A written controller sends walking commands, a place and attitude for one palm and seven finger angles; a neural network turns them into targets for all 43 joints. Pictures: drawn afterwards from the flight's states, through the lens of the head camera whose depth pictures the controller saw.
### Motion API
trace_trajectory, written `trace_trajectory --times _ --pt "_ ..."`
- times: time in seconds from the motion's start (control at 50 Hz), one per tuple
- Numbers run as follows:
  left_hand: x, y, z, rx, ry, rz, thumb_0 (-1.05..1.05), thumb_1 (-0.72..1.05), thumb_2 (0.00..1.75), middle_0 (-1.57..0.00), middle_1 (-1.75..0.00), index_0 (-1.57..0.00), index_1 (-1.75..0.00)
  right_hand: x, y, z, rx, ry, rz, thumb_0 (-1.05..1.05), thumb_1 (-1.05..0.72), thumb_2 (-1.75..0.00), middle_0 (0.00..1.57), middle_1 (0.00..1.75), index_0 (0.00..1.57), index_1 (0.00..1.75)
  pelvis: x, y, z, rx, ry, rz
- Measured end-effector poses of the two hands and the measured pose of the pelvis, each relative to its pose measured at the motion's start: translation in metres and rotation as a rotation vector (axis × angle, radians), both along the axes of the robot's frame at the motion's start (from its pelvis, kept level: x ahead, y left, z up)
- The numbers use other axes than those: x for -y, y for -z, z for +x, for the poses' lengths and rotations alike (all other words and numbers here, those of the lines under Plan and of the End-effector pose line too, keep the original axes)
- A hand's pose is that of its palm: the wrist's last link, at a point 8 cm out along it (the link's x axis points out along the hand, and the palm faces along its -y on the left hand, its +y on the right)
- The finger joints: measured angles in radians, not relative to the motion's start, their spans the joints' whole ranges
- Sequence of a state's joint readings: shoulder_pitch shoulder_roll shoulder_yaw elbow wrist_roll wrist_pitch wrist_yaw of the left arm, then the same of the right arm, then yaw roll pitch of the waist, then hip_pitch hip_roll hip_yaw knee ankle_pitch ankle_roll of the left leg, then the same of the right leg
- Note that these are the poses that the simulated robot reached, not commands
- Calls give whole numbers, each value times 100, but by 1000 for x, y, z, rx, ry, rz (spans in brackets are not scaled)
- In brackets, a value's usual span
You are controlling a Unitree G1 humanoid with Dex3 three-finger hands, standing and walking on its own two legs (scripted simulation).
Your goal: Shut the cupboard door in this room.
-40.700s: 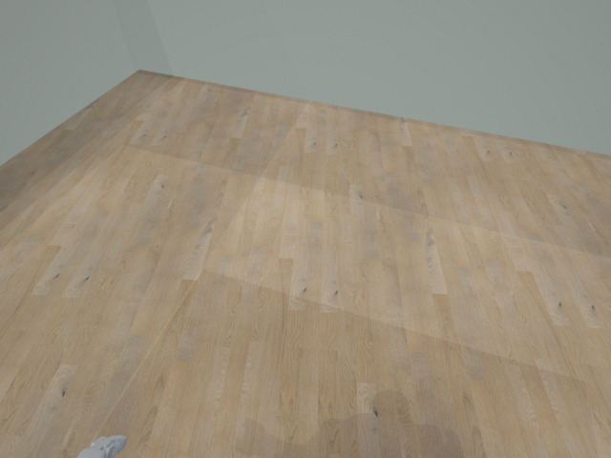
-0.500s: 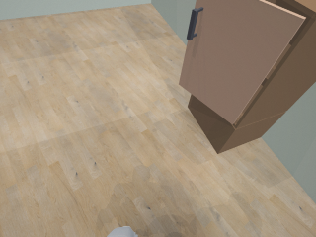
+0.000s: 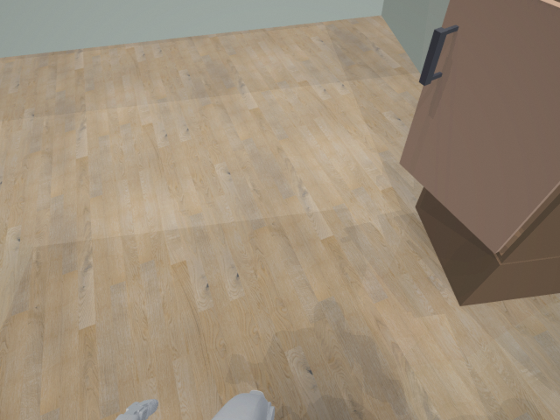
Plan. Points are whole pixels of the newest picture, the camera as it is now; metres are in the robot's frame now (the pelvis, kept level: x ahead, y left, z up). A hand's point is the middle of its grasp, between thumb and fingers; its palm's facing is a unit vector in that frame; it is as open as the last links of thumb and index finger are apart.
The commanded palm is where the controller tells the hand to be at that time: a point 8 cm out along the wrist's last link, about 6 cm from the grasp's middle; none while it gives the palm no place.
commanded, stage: walk to a spot facing it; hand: left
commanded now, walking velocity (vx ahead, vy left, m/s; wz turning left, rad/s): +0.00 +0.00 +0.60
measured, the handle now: (438, 55) +0.90 -0.37 +0.01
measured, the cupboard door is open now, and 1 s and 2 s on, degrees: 21 21 21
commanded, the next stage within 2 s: turn to face it in 1.20 s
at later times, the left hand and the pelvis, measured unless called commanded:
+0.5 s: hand out of the picture -0.04 +0.26 -0.18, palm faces +0.36 -0.90 -0.23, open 7.3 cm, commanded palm none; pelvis +0.06 +0.06 +0.00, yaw +19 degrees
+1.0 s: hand (136, 340) +0.27 +0.29 -0.16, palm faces +0.48 -0.86 -0.20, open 7.3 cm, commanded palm none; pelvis +0.27 +0.09 +0.00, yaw +30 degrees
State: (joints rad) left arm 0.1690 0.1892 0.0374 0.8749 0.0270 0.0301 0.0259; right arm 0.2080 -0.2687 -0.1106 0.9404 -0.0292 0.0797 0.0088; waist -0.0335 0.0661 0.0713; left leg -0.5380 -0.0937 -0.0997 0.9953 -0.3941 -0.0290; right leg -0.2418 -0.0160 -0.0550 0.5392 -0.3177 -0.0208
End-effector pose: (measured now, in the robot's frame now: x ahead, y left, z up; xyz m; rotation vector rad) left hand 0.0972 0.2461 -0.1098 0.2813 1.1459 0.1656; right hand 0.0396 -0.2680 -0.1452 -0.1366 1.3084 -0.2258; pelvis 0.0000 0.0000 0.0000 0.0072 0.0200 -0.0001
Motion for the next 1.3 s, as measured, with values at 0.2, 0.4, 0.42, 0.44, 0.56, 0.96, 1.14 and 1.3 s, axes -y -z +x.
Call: trace_trajectory --times 0.2,0.4,0.42,0.44,0.56,0.96,1.14,1.3 --pt "9 12 -70 -54 -210 -63 0 91 89 -21 -30 -21 -30 -13 -8 54 -30 -208 5 1 -91 -90 20 29 19 30 4 -3 8 7 -178 13" --pt "-26 46 -176 -262 -459 -137 0 91 89 -21 -30 -21 -30 -107 -22 181 189 -480 -9 1 -91 -90 20 29 20 30 -42 14 34 10 -299 9" --pt "-32 47 -179 -287 -464 -138 0 91 89 -21 -30 -20 -30 -114 -25 188 216 -486 -11 1 -91 -90 20 29 20 30 -47 14 37 16 -299 9" --pt "-38 45 -178 -300 -465 -137 1 91 89 -21 -30 -20 -30 -120 -28 193 232 -489 -13 1 -91 -90 20 29 20 30 -51 12 41 21 -301 7" --pt "-77 27 -110 -156 -468 -111 1 91 89 -20 -30 -20 -30 -134 -32 184 143 -491 -20 1 -90 -90 20 30 20 30 -71 -4 71 39 -357 -7" --pt "-90 17 146 110 -470 -76 0 91 89 -20 -30 -20 -30 -124 13 263 -242 -446 18 1 -90 -90 20 30 20 30 -88 11 253 50 -502 13" --pt "-84 20 115 -39 -687 -119 -1 95 89 -21 -30 -21 -30 -197 -17 439 -18 -638 8 1 -91 -90 19 29 19 30 -116 -6 316 26 -633 -24" --pt "-86 48 92 -149 -840 -227 0 92 89 -20 -30 -20 -30 -323 -25 555 142 -878 13 1 -91 -90 19 29 19 30 -171 8 350 36 -736 -39"
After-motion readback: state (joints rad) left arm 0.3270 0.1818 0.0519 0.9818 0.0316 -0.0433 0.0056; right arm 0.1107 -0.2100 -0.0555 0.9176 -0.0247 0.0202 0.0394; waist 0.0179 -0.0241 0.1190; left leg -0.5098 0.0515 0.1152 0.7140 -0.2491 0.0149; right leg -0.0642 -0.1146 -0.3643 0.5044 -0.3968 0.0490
